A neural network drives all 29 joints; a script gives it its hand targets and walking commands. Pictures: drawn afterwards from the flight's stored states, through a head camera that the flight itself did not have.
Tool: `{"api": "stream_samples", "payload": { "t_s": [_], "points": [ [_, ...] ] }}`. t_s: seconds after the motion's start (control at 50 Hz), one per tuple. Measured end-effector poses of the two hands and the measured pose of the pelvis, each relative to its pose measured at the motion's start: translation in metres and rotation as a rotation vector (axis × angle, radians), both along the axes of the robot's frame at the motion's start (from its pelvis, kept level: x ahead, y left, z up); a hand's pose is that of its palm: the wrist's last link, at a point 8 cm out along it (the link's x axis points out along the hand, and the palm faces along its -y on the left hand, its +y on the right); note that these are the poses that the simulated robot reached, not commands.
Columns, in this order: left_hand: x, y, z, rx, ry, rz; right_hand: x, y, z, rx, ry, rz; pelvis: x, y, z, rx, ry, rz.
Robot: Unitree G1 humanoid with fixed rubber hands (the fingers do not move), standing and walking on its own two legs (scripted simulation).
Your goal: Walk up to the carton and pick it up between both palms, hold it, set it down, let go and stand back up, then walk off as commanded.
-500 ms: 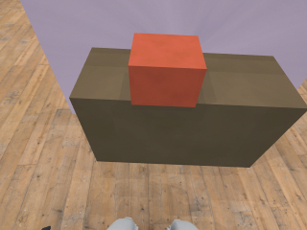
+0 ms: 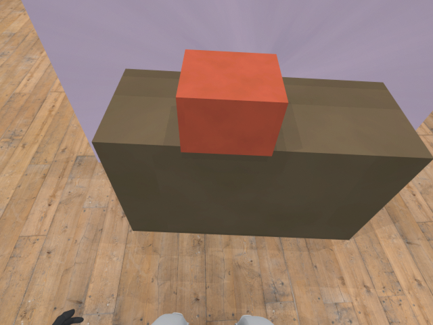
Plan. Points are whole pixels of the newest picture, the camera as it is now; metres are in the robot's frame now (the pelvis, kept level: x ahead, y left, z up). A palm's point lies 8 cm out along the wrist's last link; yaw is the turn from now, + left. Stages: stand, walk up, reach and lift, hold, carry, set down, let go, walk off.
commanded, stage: stand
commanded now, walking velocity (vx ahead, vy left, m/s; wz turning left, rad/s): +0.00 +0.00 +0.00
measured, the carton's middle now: (228, 103) +0.72 -0.03 -0.02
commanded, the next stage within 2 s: none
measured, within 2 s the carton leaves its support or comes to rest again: neither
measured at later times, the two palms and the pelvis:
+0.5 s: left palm out of the picture +0.12 +0.28 -0.09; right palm out of the picture +0.07 -0.31 -0.12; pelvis +0.01 -0.02 +0.01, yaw +0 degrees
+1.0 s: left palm out of the picture +0.13 +0.28 -0.09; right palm out of the picture +0.08 -0.30 -0.11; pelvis +0.01 -0.01 +0.01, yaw +0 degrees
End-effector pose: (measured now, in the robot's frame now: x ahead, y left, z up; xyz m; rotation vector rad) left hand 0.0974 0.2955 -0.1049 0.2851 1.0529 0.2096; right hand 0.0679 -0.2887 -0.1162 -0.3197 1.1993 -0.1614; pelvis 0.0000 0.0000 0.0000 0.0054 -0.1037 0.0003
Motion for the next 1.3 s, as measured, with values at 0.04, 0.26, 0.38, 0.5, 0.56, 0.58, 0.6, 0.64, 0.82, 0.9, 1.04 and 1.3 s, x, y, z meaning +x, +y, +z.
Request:
{"api": "stream_samples", "payload": {
  "t_s": [0.04, 0.26, 0.38, 0.5, 0.56, 0.58, 0.6, 0.64, 0.82, 0.9, 1.04, 1.3],
  "points": [
    [0.003, -0.001, 0.002, 0.002, -0.006, -0.001, 0.0, -0.002, 0.0, 0.002, 0.003, -0.002, 0.001, -0.002, 0.0, 0.002, 0.001, 0.0],
    [0.014, -0.01, 0.011, 0.014, -0.027, -0.003, 0.003, -0.009, -0.002, 0.017, 0.011, -0.01, 0.006, -0.011, 0.004, 0.017, 0.016, 0.001],
    [0.017, -0.015, 0.016, 0.022, -0.039, -0.005, 0.005, -0.015, -0.002, 0.022, 0.002, -0.01, 0.007, -0.017, 0.005, 0.025, 0.017, 0.001],
    [0.02, -0.017, 0.018, 0.023, -0.045, -0.006, 0.003, -0.018, -0.002, 0.021, 0.015, -0.015, 0.008, -0.018, 0.006, 0.028, 0.022, 0.001],
    [0.021, -0.017, 0.019, 0.023, -0.046, -0.008, 0.004, -0.018, -0.001, 0.02, 0.017, -0.015, 0.009, -0.018, 0.007, 0.028, 0.025, 0.002],
    [0.022, -0.017, 0.019, 0.022, -0.046, -0.009, 0.004, -0.018, -0.001, 0.02, 0.017, -0.015, 0.009, -0.018, 0.007, 0.028, 0.025, 0.002],
    [0.022, -0.017, 0.019, 0.022, -0.047, -0.009, 0.005, -0.018, -0.001, 0.02, 0.016, -0.015, 0.01, -0.018, 0.007, 0.028, 0.026, 0.002],
    [0.023, -0.017, 0.019, 0.021, -0.048, -0.009, 0.005, -0.018, -0.001, 0.019, 0.017, -0.016, 0.011, -0.018, 0.007, 0.028, 0.028, 0.002],
    [0.026, -0.016, 0.018, 0.015, -0.053, -0.013, 0.007, -0.015, 0.002, 0.016, 0.014, -0.017, 0.012, -0.015, 0.008, 0.024, 0.031, 0.002],
    [0.027, -0.016, 0.018, 0.009, -0.057, -0.013, 0.008, -0.014, 0.003, 0.013, 0.011, -0.019, 0.013, -0.014, 0.008, 0.024, 0.033, 0.002],
    [0.028, -0.014, 0.016, 0.004, -0.053, -0.012, 0.008, -0.014, 0.005, 0.005, 0.018, -0.02, 0.014, -0.012, 0.009, 0.021, 0.037, 0.002],
    [0.028, -0.011, 0.015, -0.003, -0.044, -0.009, 0.01, -0.009, 0.008, 0.006, 0.02, -0.021, 0.016, -0.009, 0.01, 0.016, 0.041, 0.002]
  ]
}}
